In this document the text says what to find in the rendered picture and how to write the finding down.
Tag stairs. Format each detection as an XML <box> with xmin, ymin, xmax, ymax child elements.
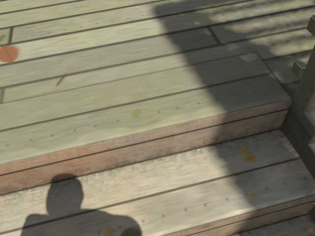
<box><xmin>0</xmin><ymin>99</ymin><xmax>315</xmax><ymax>236</ymax></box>

